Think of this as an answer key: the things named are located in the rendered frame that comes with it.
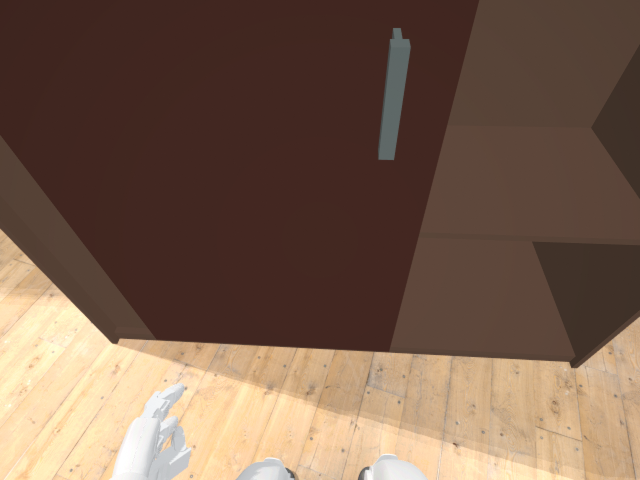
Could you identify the robot left hand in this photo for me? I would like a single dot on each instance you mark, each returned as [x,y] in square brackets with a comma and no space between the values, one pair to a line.
[145,437]

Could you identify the right robot thigh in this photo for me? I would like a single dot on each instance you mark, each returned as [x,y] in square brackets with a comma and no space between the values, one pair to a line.
[391,469]

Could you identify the wardrobe door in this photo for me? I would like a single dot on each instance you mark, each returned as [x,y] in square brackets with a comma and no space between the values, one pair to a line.
[30,203]
[219,158]

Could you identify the handle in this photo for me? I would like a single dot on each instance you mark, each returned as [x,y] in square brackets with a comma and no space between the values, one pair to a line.
[397,65]

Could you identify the right robot shin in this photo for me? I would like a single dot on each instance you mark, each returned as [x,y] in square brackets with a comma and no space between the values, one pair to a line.
[386,456]

